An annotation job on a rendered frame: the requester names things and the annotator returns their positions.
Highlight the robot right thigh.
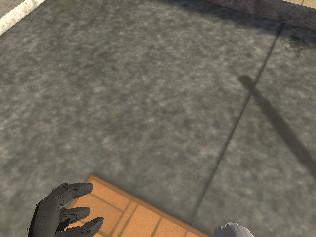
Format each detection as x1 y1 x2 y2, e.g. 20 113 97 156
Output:
213 224 254 237

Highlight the right robot shin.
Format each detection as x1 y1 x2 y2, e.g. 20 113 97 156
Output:
224 222 238 227

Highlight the robot left hand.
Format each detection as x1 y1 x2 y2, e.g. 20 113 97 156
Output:
27 182 104 237

